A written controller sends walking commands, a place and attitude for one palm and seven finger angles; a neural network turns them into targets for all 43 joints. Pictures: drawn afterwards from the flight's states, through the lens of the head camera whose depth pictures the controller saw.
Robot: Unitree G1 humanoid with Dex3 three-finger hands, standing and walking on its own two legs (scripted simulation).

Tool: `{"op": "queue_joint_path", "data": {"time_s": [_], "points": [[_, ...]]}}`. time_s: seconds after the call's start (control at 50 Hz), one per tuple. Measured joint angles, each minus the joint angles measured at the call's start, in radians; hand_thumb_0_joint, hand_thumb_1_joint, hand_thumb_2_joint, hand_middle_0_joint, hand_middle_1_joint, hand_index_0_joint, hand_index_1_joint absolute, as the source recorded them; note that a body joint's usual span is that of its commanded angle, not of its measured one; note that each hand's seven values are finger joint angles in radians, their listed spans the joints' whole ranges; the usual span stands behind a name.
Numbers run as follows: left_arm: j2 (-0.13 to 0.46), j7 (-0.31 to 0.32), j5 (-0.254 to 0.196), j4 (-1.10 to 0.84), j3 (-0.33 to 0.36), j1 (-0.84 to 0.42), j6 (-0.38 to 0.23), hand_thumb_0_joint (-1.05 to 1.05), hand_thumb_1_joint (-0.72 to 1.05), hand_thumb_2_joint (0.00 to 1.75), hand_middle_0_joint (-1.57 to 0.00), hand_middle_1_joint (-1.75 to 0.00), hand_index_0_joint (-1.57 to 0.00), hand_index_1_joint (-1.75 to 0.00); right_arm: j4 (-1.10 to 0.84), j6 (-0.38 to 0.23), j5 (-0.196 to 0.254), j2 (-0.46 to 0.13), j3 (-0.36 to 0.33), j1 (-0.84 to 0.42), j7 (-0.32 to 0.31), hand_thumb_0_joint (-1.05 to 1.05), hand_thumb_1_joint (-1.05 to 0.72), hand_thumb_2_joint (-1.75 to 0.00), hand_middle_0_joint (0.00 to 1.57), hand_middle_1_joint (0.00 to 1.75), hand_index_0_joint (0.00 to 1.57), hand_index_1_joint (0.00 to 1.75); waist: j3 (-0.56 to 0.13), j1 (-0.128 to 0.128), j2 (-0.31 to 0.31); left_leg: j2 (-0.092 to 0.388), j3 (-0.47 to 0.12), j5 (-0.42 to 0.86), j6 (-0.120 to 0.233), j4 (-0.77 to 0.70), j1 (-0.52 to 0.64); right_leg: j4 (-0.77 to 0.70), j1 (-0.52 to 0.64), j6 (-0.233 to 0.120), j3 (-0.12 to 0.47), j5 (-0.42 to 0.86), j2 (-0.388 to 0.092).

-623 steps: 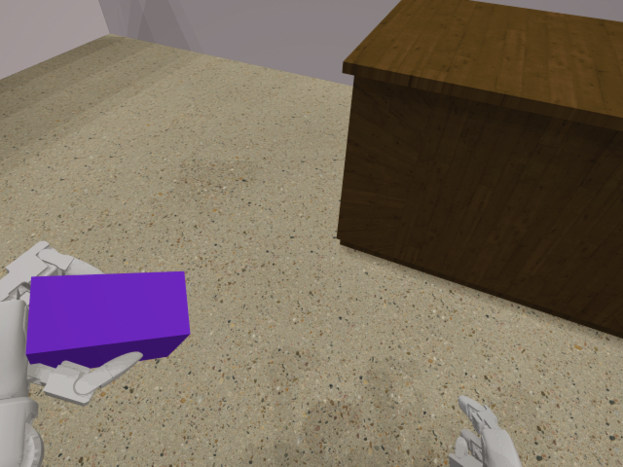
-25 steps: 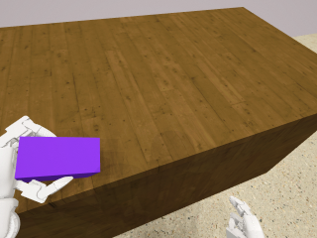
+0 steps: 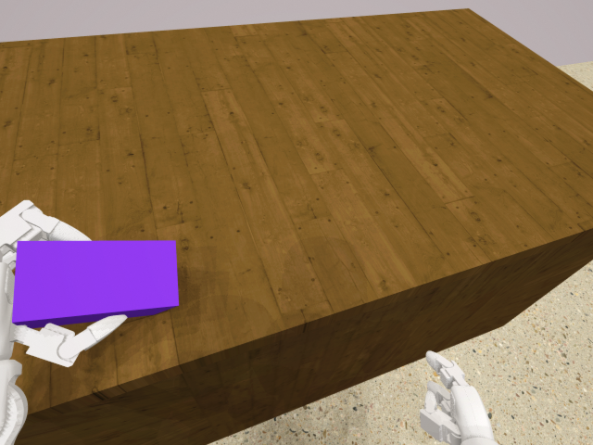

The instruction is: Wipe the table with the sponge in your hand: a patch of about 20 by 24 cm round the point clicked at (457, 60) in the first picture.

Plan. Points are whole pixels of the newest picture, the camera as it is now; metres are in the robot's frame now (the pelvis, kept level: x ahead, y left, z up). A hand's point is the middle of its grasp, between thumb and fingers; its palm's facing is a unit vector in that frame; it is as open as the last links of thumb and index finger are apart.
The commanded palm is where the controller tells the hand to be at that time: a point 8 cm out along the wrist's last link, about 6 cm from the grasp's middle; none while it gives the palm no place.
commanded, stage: look again from close up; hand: left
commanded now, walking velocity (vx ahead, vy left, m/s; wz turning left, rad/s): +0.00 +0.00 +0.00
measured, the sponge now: (121, 283) +0.24 +0.21 +0.14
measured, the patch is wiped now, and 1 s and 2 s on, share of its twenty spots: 0.00 0.00 0.00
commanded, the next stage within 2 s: shuffle to correct the standing spot in 0.24 s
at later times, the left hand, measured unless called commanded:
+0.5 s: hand (77, 283) +0.22 +0.24 +0.16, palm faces +0.38 -0.85 -0.37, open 10.1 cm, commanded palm +0.16 +0.27 +0.18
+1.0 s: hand (110, 347) +0.17 +0.19 +0.16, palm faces +0.32 -0.85 -0.42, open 10.1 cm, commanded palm +0.11 +0.22 +0.18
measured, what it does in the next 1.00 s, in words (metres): shifts its weight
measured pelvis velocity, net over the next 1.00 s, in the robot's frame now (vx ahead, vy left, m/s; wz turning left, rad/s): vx -0.06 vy -0.05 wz -0.02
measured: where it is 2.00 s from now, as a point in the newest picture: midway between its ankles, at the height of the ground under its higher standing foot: outside the picture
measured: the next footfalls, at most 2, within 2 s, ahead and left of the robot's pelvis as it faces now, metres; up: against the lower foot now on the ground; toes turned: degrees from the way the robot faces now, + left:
left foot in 1.28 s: -0.02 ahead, +0.04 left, +0.00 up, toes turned -2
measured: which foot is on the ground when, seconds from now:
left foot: down 0.00-1.00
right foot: down 0.00-1.00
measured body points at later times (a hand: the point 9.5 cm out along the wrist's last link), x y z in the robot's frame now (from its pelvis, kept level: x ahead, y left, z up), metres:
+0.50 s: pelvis +0.00 -0.01 +0.00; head +0.04 +0.02 +0.45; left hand +0.20 +0.28 +0.18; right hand +0.18 -0.23 -0.07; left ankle +0.02 +0.06 -0.74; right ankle +0.00 -0.14 -0.74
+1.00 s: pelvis -0.06 -0.05 -0.01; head +0.00 -0.03 +0.44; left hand +0.15 +0.23 +0.18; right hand +0.10 -0.30 -0.08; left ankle -0.03 +0.05 -0.74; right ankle -0.01 -0.14 -0.74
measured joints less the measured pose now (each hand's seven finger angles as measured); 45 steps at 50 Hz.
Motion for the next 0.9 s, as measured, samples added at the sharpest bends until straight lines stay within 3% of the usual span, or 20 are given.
{"op": "queue_joint_path", "data": {"time_s": [0.24, 0.52, 0.8, 0.9], "points": [[-0.022, 0.008, 0.001, 0.023, -0.018, 0.000, 0.016, -0.02, -0.50, 1.02, -0.71, -1.34, -0.75, -1.35, 0.011, 0.013, 0.002, -0.005, -0.004, 0.014, -0.008, 0.02, -0.90, -0.90, 0.20, 0.30, 0.20, 0.30, 0.000, 0.000, 0.011, 0.004, -0.008, 0.004, -0.004, -0.007, 0.004, -0.019, 0.012, -0.005, -0.008, 0.007, 0.006], [0.012, 0.004, -0.014, -0.022, 0.013, 0.007, 0.020, -0.02, -0.50, 1.02, -0.71, -1.34, -0.75, -1.35, -0.009, 0.012, 0.007, 0.008, -0.014, -0.003, -0.011, 0.02, -0.90, -0.90, 0.20, 0.30, 0.20, 0.30, 0.028, 0.001, -0.004, 0.004, 0.004, 0.013, -0.013, -0.013, -0.002, 0.020, -0.020, -0.011, 0.004, -0.004, 0.004], [0.024, -0.035, -0.037, -0.106, 0.041, 0.066, -0.032, -0.02, -0.50, 1.02, -0.71, -1.34, -0.75, -1.35, -0.023, -0.012, -0.007, 0.017, -0.024, -0.016, -0.005, 0.02, -0.90, -0.90, 0.20, 0.30, 0.20, 0.30, 0.058, 0.007, 0.040, 0.085, -0.038, 0.012, -0.066, 0.105, -0.137, 0.063, -0.116, -0.074, -0.034, 0.025, 0.080], [0.025, -0.021, -0.042, -0.114, 0.042, 0.079, -0.049, -0.02, -0.50, 1.02, -0.71, -1.34, -0.75, -1.35, 0.023, -0.012, -0.011, 0.001, -0.044, 0.003, -0.022, 0.02, -0.90, -0.90, 0.20, 0.30, 0.20, 0.30, 0.020, -0.010, 0.021, 0.052, -0.067, -0.075, -0.077, 0.166, -0.140, 0.087, -0.167, -0.087, -0.032, 0.031, 0.079]]}}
